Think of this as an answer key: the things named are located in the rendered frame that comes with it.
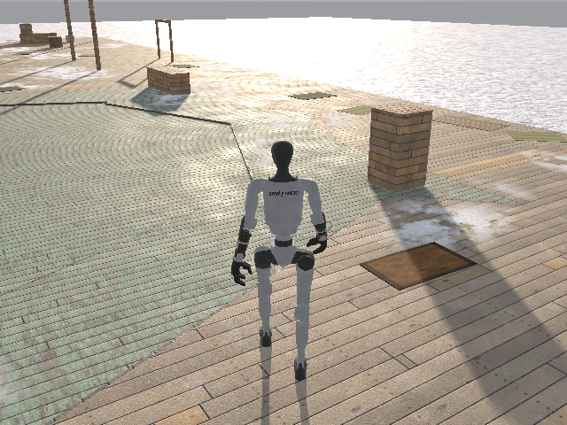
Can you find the robot right shin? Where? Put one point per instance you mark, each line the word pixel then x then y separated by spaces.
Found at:
pixel 302 328

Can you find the robot left upper arm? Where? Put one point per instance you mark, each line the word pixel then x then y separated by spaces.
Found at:
pixel 251 202

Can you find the right robot forearm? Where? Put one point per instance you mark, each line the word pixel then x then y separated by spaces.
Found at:
pixel 320 230

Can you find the left robot forearm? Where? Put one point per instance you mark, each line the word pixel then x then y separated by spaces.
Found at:
pixel 242 242

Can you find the robot left hand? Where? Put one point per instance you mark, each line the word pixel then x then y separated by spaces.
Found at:
pixel 236 273

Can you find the robot right thigh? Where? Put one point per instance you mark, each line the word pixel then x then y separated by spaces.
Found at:
pixel 305 269

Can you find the robot right hand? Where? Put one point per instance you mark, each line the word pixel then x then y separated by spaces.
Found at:
pixel 315 241

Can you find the robot right upper arm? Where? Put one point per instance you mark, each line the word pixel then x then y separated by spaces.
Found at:
pixel 310 187

